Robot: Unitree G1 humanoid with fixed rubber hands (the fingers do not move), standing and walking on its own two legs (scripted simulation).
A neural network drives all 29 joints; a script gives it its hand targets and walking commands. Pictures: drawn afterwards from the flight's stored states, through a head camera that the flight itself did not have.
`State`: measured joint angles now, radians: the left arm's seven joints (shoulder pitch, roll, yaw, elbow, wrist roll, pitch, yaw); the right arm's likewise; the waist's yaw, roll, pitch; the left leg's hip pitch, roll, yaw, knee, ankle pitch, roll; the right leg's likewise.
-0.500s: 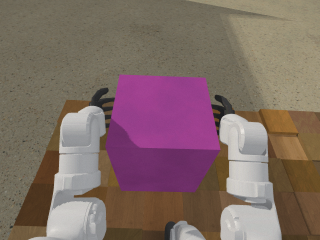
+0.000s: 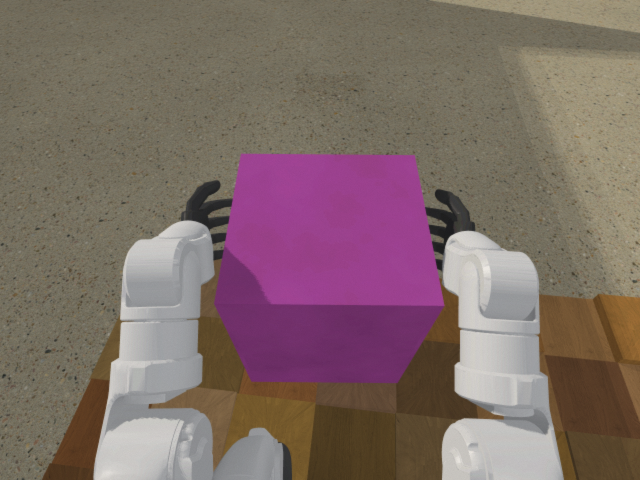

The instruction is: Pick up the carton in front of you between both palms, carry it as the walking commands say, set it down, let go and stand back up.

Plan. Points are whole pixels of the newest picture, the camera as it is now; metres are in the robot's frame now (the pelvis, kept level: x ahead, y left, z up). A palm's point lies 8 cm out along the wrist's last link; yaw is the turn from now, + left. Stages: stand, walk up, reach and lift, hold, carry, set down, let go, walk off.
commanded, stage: carry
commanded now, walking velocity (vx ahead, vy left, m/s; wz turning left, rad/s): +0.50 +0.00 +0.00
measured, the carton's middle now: (325, 278) +0.36 +0.01 +0.04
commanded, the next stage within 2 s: none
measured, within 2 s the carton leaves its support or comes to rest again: neither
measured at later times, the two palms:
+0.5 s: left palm (269, 21) +0.70 +0.11 +0.21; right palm (470, 33) +0.69 -0.19 +0.21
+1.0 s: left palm out of the picture +1.01 +0.17 +0.16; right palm out of the picture +1.01 -0.13 +0.18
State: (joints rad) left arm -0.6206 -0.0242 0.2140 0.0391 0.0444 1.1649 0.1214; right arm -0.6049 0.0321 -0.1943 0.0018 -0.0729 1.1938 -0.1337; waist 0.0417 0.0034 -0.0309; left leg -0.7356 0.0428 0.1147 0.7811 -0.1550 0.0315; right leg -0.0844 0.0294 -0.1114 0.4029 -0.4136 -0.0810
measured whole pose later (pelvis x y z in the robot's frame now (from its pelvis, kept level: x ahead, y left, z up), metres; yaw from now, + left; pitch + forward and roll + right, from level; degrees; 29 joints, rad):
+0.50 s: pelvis +0.32 -0.02 +0.01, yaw -1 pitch +5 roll +0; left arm -0.86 0.04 0.29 0.11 0.06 1.34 0.12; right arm -0.88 -0.03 -0.23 0.13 -0.02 1.34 -0.17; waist -0.04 0.03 -0.09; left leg -0.19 0.06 0.12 0.61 -0.48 0.00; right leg -0.57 -0.04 -0.10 0.58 -0.11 -0.05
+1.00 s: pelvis +0.63 +0.00 +0.00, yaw -1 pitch +5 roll -1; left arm -0.86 0.04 0.27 0.15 0.04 1.30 0.14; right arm -0.89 0.01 -0.30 0.16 -0.10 1.31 -0.13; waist 0.02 -0.02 -0.03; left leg -0.51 0.01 0.11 0.61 -0.19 0.08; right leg -0.31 -0.02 -0.02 1.05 -0.56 0.00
